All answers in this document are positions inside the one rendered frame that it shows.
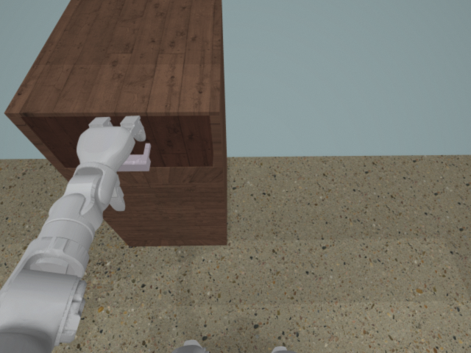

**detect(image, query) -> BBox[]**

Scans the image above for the drawer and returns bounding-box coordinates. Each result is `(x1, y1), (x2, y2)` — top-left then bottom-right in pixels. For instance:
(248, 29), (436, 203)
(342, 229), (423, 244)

(21, 115), (213, 168)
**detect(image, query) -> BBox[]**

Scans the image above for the handle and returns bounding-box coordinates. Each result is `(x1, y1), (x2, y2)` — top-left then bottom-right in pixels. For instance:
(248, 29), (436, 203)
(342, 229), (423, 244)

(118, 143), (151, 171)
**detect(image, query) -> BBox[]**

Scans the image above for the cabinet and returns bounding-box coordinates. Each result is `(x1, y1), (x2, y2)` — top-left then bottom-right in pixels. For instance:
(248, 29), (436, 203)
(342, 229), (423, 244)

(4, 0), (227, 246)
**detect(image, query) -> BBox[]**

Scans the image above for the robot left hand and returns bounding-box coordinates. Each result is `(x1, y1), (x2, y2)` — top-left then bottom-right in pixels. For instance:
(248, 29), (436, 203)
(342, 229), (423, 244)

(77, 115), (146, 211)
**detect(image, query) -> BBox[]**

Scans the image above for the robot left shin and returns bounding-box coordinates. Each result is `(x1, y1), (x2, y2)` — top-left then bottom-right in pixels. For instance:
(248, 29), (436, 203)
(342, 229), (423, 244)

(184, 340), (201, 347)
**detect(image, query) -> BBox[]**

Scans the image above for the robot left upper arm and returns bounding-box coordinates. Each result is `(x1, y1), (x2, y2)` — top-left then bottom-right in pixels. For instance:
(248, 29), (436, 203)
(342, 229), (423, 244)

(0, 268), (87, 353)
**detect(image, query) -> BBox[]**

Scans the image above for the robot left forearm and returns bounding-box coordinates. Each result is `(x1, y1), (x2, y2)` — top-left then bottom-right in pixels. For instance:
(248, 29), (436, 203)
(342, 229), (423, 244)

(0, 162), (117, 308)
